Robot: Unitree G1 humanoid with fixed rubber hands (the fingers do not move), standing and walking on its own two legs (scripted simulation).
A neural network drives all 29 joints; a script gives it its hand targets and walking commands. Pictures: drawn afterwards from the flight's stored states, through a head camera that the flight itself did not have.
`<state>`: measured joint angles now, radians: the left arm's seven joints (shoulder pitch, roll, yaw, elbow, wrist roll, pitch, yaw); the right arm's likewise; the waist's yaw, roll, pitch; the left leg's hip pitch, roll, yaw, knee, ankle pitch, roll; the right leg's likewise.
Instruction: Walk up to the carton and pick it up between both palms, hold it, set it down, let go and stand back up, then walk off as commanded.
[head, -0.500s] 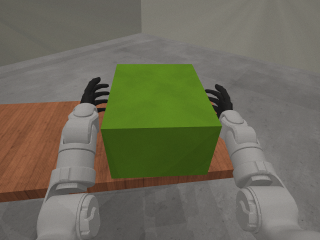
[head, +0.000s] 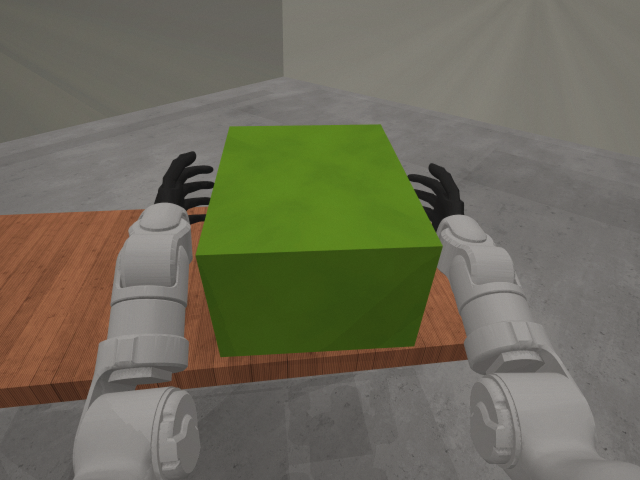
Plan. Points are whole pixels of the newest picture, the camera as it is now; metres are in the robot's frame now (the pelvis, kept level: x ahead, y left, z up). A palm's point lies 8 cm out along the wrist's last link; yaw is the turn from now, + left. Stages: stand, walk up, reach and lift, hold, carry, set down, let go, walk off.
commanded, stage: hold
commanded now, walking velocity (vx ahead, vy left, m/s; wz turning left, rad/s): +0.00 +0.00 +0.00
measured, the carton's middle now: (311, 224) +0.44 +0.00 +0.17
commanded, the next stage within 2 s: set down in 0.52 s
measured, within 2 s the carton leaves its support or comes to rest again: neither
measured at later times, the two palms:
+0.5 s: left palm (171, 212) +0.37 +0.17 +0.23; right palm (444, 220) +0.38 -0.17 +0.22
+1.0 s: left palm (184, 201) +0.42 +0.17 +0.22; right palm (431, 220) +0.42 -0.17 +0.19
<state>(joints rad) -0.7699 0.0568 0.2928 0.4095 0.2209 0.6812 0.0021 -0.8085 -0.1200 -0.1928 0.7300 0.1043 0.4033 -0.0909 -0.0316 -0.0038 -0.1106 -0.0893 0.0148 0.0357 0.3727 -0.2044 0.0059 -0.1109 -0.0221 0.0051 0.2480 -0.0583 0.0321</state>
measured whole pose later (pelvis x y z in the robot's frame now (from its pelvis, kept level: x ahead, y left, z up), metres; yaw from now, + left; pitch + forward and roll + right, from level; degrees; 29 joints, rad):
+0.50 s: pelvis +0.00 +0.00 +0.00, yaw +0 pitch -5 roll -1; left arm -0.77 0.06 0.30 0.39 0.23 0.69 -0.01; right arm -0.81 -0.12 -0.19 0.71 0.11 0.41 -0.10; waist -0.03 0.00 -0.11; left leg -0.09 0.01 0.04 0.37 -0.20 0.01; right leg -0.11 -0.02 0.01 0.24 -0.06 0.03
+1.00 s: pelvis +0.02 +0.00 +0.00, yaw +0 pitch -3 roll -1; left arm -0.79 0.04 0.35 0.38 0.30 0.52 -0.07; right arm -0.79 -0.09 -0.19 0.71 0.11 0.19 -0.11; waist -0.03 0.00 -0.02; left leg -0.06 0.01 0.04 0.32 -0.21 0.01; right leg -0.10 -0.02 0.00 0.23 -0.08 0.03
